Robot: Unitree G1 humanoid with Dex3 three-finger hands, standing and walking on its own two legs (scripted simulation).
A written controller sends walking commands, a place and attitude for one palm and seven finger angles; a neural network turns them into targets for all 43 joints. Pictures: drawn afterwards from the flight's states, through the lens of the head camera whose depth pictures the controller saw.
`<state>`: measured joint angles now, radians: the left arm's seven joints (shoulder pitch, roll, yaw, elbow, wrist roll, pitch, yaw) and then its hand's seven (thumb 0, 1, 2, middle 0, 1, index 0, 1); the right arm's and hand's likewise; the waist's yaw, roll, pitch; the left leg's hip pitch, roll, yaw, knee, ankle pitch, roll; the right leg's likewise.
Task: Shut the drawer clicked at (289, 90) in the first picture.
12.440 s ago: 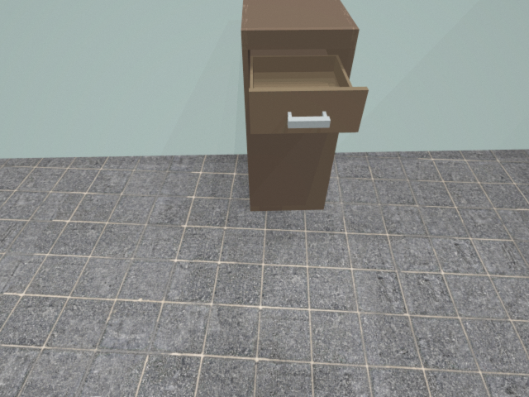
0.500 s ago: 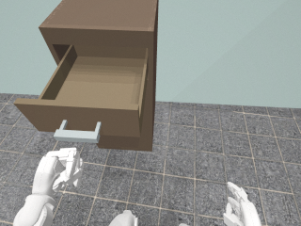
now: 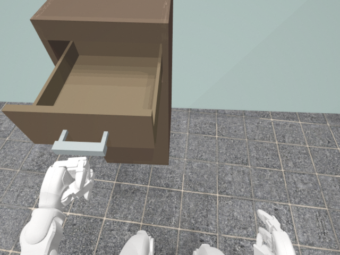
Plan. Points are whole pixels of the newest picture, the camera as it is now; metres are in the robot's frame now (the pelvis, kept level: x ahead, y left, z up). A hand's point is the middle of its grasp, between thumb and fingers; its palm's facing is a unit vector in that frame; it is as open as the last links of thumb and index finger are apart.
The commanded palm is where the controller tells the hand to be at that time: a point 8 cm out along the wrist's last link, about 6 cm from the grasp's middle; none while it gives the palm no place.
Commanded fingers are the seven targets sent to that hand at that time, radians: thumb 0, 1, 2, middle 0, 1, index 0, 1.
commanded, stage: bring the fist close to the handle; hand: left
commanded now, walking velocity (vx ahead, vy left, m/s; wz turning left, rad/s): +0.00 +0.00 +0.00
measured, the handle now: (82, 141) +0.37 +0.23 +0.05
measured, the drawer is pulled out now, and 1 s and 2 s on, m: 0.28 0.22 0.10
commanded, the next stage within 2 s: push the drawer shut in 0.10 s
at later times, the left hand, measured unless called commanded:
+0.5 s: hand (94, 172) +0.29 +0.18 +0.05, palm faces -0.04 -1.00 -0.06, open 3.3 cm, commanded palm +0.27 +0.24 +0.05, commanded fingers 0.00 0.90 0.90 -1.40 -1.60 -1.40 -1.60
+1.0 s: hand (95, 150) +0.34 +0.19 +0.05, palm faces -0.04 -1.00 -0.06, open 2.9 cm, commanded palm +0.34 +0.24 +0.05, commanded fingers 0.00 0.90 0.90 -1.40 -1.60 -1.40 -1.60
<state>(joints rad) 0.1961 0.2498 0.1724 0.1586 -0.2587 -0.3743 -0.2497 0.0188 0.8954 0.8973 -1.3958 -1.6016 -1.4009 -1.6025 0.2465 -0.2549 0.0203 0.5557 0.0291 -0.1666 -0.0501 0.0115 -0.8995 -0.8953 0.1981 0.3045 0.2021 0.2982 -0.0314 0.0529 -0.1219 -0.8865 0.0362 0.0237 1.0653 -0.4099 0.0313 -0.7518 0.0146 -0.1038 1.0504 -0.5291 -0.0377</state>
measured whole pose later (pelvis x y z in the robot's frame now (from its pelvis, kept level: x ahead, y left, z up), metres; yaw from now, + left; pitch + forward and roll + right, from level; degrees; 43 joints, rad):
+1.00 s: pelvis -0.01 +0.00 -0.01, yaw +0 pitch +14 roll -3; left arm -0.24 0.32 0.22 0.54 -0.23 -0.36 -0.27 -0.04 0.75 0.90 -1.40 -1.60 -1.40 -1.60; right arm 0.25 -0.27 0.04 0.61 0.03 -0.12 -0.06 0.01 -0.90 -0.90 0.20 0.30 0.20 0.30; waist -0.04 0.05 -0.11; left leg -0.94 0.04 0.01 1.09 -0.40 0.03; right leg -0.80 0.02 -0.12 1.07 -0.52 -0.04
